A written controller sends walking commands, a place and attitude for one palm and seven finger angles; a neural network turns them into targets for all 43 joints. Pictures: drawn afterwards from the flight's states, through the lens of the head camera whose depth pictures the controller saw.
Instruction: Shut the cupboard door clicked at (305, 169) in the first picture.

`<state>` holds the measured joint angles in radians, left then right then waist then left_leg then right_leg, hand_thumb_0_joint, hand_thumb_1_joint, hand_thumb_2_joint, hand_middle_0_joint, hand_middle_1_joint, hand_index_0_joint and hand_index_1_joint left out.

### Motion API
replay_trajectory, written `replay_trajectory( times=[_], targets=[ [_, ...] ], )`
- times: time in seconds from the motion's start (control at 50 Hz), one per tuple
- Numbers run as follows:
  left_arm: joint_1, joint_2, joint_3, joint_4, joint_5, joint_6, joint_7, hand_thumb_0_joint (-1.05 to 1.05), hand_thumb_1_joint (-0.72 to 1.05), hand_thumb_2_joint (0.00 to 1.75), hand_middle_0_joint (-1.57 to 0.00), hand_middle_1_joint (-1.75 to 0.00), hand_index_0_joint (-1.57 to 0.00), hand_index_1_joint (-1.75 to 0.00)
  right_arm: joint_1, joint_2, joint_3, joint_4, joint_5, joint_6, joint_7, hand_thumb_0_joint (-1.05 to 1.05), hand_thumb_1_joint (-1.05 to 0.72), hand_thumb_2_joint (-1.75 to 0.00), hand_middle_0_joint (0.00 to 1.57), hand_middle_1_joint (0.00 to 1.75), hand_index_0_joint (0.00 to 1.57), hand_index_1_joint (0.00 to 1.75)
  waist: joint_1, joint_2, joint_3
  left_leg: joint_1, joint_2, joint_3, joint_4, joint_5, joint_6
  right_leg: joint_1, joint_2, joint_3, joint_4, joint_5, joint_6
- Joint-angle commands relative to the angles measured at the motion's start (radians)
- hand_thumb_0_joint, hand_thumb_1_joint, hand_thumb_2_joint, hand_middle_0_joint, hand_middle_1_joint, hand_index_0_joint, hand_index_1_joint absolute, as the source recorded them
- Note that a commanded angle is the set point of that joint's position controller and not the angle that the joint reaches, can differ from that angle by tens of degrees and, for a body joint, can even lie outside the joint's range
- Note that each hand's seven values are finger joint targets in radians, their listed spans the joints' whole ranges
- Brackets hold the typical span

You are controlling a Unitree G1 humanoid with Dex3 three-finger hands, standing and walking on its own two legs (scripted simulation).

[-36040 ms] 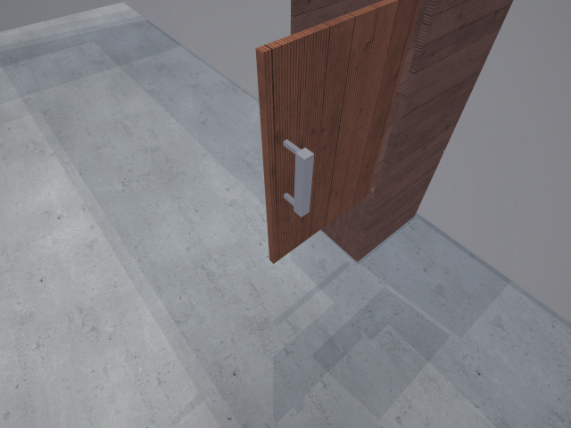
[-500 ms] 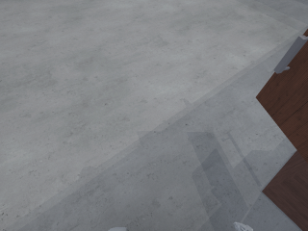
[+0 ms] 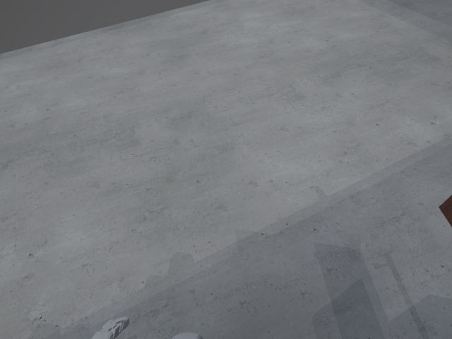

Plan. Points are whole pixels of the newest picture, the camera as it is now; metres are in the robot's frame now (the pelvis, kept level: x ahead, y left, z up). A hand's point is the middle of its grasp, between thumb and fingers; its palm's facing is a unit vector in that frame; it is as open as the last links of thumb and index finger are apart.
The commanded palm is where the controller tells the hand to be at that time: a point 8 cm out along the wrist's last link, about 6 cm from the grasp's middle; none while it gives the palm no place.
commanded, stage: walk to a spot facing it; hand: left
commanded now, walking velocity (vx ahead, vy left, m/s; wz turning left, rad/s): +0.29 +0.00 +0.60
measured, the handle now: out of the picture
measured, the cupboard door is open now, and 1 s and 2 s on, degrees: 69 69 69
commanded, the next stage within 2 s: turn to face it in 0.48 s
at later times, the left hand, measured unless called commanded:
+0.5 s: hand out of the picture +0.08 +0.22 -0.19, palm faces +0.39 -0.90 -0.21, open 7.4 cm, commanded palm none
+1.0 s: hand (141, 261) +0.31 +0.23 -0.17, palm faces +0.28 -0.94 -0.21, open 7.3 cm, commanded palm none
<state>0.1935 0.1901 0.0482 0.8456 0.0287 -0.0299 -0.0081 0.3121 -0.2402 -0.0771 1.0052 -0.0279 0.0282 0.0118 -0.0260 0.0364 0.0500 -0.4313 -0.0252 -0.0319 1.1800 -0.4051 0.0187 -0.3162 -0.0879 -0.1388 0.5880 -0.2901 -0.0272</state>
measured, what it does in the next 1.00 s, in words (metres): walks ahead: left foot, then right foot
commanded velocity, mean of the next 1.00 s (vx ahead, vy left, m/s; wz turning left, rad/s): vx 0.09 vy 0.00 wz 0.06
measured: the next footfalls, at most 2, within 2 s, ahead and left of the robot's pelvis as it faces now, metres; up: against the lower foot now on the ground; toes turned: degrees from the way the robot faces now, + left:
left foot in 0.40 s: +0.25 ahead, +0.13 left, +0.00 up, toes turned +23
right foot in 0.92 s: +0.37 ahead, -0.04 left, +0.00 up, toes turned +14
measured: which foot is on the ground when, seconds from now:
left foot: up 0.00-0.38, down 0.40-0.94, up 0.96-1.00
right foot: down 0.00-0.40, up 0.42-0.90, down 0.92-1.00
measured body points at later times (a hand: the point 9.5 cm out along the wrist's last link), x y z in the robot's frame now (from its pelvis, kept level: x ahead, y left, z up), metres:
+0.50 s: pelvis +0.18 +0.05 -0.02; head +0.23 +0.08 +0.43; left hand +0.07 +0.26 -0.17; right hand +0.40 -0.14 -0.14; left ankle +0.22 +0.11 -0.73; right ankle +0.10 -0.11 -0.63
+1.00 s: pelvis +0.30 +0.05 +0.00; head +0.34 +0.04 +0.44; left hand +0.29 +0.28 -0.15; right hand +0.39 -0.17 -0.17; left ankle +0.22 +0.12 -0.70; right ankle +0.33 -0.05 -0.73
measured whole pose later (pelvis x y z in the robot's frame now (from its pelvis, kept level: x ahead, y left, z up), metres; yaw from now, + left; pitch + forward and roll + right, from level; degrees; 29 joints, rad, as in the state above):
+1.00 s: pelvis +0.30 +0.05 +0.00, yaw +15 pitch +0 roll +0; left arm 0.23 0.14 0.04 0.94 0.02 0.03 0.01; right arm 0.24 -0.18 -0.04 1.01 -0.01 0.03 -0.04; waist 0.00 0.04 0.08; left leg -0.30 0.00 0.07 0.87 -0.52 -0.01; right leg -0.28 0.02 -0.03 0.58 -0.30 -0.03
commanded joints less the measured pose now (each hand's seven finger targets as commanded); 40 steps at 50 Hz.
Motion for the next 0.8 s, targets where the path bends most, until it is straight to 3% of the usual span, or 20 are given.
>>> replay_trajectory(
  times=[0.0, 0.06, 0.1, 0.18, 0.24, 0.28, 0.32, 0.34, 0.36, 0.38, 0.4, 0.42, 0.44, 0.46, 0.5, 0.56, 0.6, 0.64, 0.72, 0.78],
  targets=[
    [0.097, 0.116, 0.035, -0.015, -0.003, -0.036, 0.017, 0.0, 0.9, 0.9, -0.2, -0.3, -0.2, -0.3, -0.021, -0.013, -0.002, -0.088, -0.001, -0.027, 0.025, 0.0, -0.9, -0.9, 0.2, 0.3, 0.2, 0.3, 0.008, -0.162, -0.023, -0.201, 0.087, 0.006, 0.098, 0.181, -0.021, 0.15, -0.226, 0.112, -0.371, 0.078, -0.003],
    [0.188, 0.092, 0.028, 0.038, -0.002, -0.051, 0.022, 0.0, 0.9, 0.9, -0.2, -0.3, -0.2, -0.3, -0.056, 0.004, 0.002, -0.094, 0.001, -0.022, 0.03, 0.0, -0.9, -0.9, 0.2, 0.3, 0.2, 0.3, 0.022, -0.181, -0.03, -0.271, 0.09, 0.039, 0.044, 0.206, -0.031, 0.278, -0.218, 0.009, -0.328, 0.43, -0.004],
    [0.222, 0.091, 0.027, 0.056, 0.001, -0.054, 0.027, 0.0, 0.9, 0.9, -0.2, -0.3, -0.2, -0.3, -0.101, 0.013, 0.008, -0.113, 0.001, -0.019, 0.032, 0.0, -0.9, -0.9, 0.2, 0.3, 0.2, 0.3, 0.029, -0.167, -0.031, -0.3, 0.099, 0.06, -0.034, 0.192, -0.032, 0.344, -0.231, -0.034, -0.31, 0.563, -0.014],
    [0.266, 0.099, 0.027, 0.085, 0.002, -0.052, 0.03, 0.0, 0.9, 0.9, -0.2, -0.3, -0.2, -0.3, -0.22, 0.019, 0.025, -0.157, 0.001, -0.022, 0.04, 0.0, -0.9, -0.9, 0.2, 0.3, 0.2, 0.3, 0.049, -0.169, 0.016, -0.313, 0.104, 0.116, -0.224, 0.193, -0.018, 0.406, -0.25, -0.099, -0.302, 0.654, -0.028],
    [0.283, 0.119, 0.029, 0.102, 0.004, -0.048, 0.031, 0.0, 0.9, 0.9, -0.2, -0.3, -0.2, -0.3, -0.284, 0.012, 0.033, -0.181, 0.0, -0.029, 0.046, 0.0, -0.9, -0.9, 0.2, 0.3, 0.2, 0.3, 0.058, -0.174, 0.04, -0.265, 0.096, 0.153, -0.385, 0.154, 0.009, 0.437, -0.281, -0.11, -0.269, 0.71, -0.045],
    [0.269, 0.15, 0.036, 0.097, 0.003, -0.047, 0.029, 0.0, 0.9, 0.9, -0.2, -0.3, -0.2, -0.3, -0.253, 0.0, 0.033, -0.183, -0.002, -0.034, 0.042, 0.0, -0.9, -0.9, 0.2, 0.3, 0.2, 0.3, 0.033, -0.17, 0.014, -0.163, 0.05, 0.2, -0.443, 0.119, 0.04, 0.437, -0.297, -0.14, -0.199, 0.87, -0.048],
    [0.238, 0.194, 0.046, 0.084, 0.0, -0.043, 0.025, 0.0, 0.9, 0.9, -0.2, -0.3, -0.2, -0.3, -0.15, -0.036, 0.022, -0.168, -0.002, -0.04, 0.033, 0.0, -0.9, -0.9, 0.2, 0.3, 0.2, 0.3, -0.021, -0.177, -0.059, 0.021, -0.015, 0.24, -0.491, 0.099, 0.072, 0.405, -0.298, -0.175, -0.021, 1.024, -0.037],
    [0.218, 0.202, 0.049, 0.081, -0.005, -0.039, 0.023, 0.0, 0.9, 0.9, -0.2, -0.3, -0.2, -0.3, -0.045, -0.085, 0.009, -0.142, -0.006, -0.04, 0.03, 0.0, -0.9, -0.9, 0.2, 0.3, 0.2, 0.3, -0.08, -0.139, -0.116, 0.209, -0.025, 0.21, -0.575, 0.164, 0.081, 0.312, -0.274, -0.197, 0.171, 0.922, -0.01],
    [0.208, 0.197, 0.051, 0.056, -0.017, -0.036, 0.018, 0.0, 0.9, 0.9, -0.2, -0.3, -0.2, -0.3, 0.093, -0.169, -0.013, -0.122, -0.014, -0.045, 0.019, 0.0, -0.9, -0.9, 0.2, 0.3, 0.2, 0.3, -0.148, -0.014, -0.233, 0.492, 0.09, 0.029, -0.642, 0.396, 0.141, 0.094, -0.202, -0.196, 0.442, 0.581, 0.031],
    [0.194, 0.133, 0.035, 0.004, -0.031, -0.028, 0.006, 0.0, 0.9, 0.9, -0.2, -0.3, -0.2, -0.3, 0.168, -0.292, -0.04, -0.111, -0.01, -0.052, 0.004, 0.0, -0.9, -0.9, 0.2, 0.3, 0.2, 0.3, -0.146, 0.227, -0.31, 0.703, 0.418, -0.454, -0.684, 0.837, 0.295, -0.271, -0.01, -0.108, 0.776, -0.32, 0.091],
    [0.11, 0.157, 0.029, -0.034, -0.026, -0.015, 0.02, 0.0, 0.9, 0.9, -0.2, -0.3, -0.2, -0.3, 0.181, -0.304, -0.036, -0.094, 0.016, -0.044, -0.011, 0.0, -0.9, -0.9, 0.2, 0.3, 0.2, 0.3, -0.147, 0.052, -0.341, 0.697, 0.472, -0.498, -0.728, 0.939, 0.337, -0.323, -0.01, 0.073, 0.864, -0.328, 0.074],
    [0.094, 0.135, 0.037, -0.06, -0.02, -0.014, 0.027, 0.0, 0.9, 0.9, -0.2, -0.3, -0.2, -0.3, 0.119, -0.289, -0.026, -0.112, 0.013, -0.043, -0.017, 0.0, -0.9, -0.9, 0.2, 0.3, 0.2, 0.3, -0.097, -0.036, -0.211, 0.532, 0.471, -0.413, -0.74, 0.845, 0.325, -0.318, -0.049, 0.093, 0.841, -0.291, 0.07],
    [0.083, 0.106, 0.036, -0.049, -0.015, -0.005, 0.032, 0.0, 0.9, 0.9, -0.2, -0.3, -0.2, -0.3, 0.038, -0.229, -0.014, -0.149, 0.009, -0.053, -0.026, 0.0, -0.9, -0.9, 0.2, 0.3, 0.2, 0.3, -0.062, -0.017, -0.149, 0.396, 0.41, -0.375, -0.785, 0.761, 0.269, -0.328, -0.052, 0.107, 0.827, -0.235, 0.082],
    [0.117, 0.107, 0.04, -0.011, -0.007, 0.009, 0.027, 0.0, 0.9, 0.9, -0.2, -0.3, -0.2, -0.3, -0.048, -0.183, 0.001, -0.164, 0.007, -0.057, -0.03, 0.0, -0.9, -0.9, 0.2, 0.3, 0.2, 0.3, -0.019, 0.028, -0.109, 0.298, 0.342, -0.276, -0.812, 0.68, 0.202, -0.281, -0.079, 0.136, 0.77, -0.155, 0.09],
    [0.172, 0.093, 0.045, 0.016, -0.003, 0.034, 0.021, 0.0, 0.9, 0.9, -0.2, -0.3, -0.2, -0.3, -0.109, -0.146, 0.015, -0.175, 0.006, -0.063, -0.033, 0.0, -0.9, -0.9, 0.2, 0.3, 0.2, 0.3, 0.029, 0.039, -0.08, 0.216, 0.254, -0.171, -0.829, 0.709, 0.145, -0.212, -0.061, 0.136, 0.687, -0.077, 0.103],
    [0.165, 0.102, 0.048, 0.014, -0.005, 0.05, 0.023, 0.0, 0.9, 0.9, -0.2, -0.3, -0.2, -0.3, -0.097, -0.145, 0.013, -0.162, 0.008, -0.062, -0.032, 0.0, -0.9, -0.9, 0.2, 0.3, 0.2, 0.3, 0.043, 0.037, -0.128, 0.241, 0.23, -0.156, -0.837, 0.748, 0.127, -0.205, -0.037, 0.14, 0.625, -0.02, 0.117],
    [0.154, 0.085, 0.041, 0.022, -0.002, 0.059, 0.025, 0.0, 0.9, 0.9, -0.2, -0.3, -0.2, -0.3, -0.081, -0.119, 0.017, -0.144, 0.01, -0.062, -0.036, 0.0, -0.9, -0.9, 0.2, 0.3, 0.2, 0.3, 0.046, 0.026, -0.129, 0.261, 0.222, -0.134, -0.852, 0.741, 0.107, -0.219, -0.027, 0.142, 0.602, 0.034, 0.118],
    [0.147, 0.073, 0.03, 0.034, -0.003, 0.061, 0.027, 0.0, 0.9, 0.9, -0.2, -0.3, -0.2, -0.3, -0.063, -0.09, 0.026, -0.122, 0.011, -0.064, -0.043, 0.0, -0.9, -0.9, 0.2, 0.3, 0.2, 0.3, 0.053, 0.054, -0.132, 0.291, 0.212, -0.103, -0.853, 0.77, 0.089, -0.214, -0.016, 0.151, 0.544, 0.063, 0.115],
    [0.057, 0.046, 0.001, 0.032, -0.006, 0.061, 0.028, 0.0, 0.9, 0.9, -0.2, -0.3, -0.2, -0.3, -0.029, -0.051, 0.037, -0.074, 0.004, -0.067, -0.05, 0.0, -0.9, -0.9, 0.2, 0.3, 0.2, 0.3, 0.038, 0.052, -0.074, 0.273, 0.215, -0.045, -0.852, 0.766, 0.113, -0.121, 0.017, 0.152, 0.306, 0.058, 0.09],
    [0.005, 0.051, -0.001, 0.018, -0.005, 0.062, 0.021, 0.0, 0.9, 0.9, -0.2, -0.3, -0.2, -0.3, -0.009, -0.064, 0.029, -0.048, 0.0, -0.056, -0.055, 0.0, -0.9, -0.9, 0.2, 0.3, 0.2, 0.3, 0.015, 0.087, -0.035, 0.313, 0.26, -0.034, -0.816, 0.797, 0.142, -0.081, 0.044, 0.112, 0.159, 0.003, 0.072]
  ],
)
